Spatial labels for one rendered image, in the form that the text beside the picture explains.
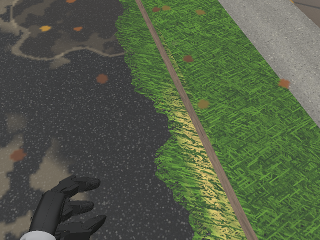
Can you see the robot left forearm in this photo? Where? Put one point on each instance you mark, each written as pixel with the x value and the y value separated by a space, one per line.
pixel 37 235

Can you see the left robot hand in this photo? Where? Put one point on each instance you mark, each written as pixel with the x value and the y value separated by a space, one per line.
pixel 55 207

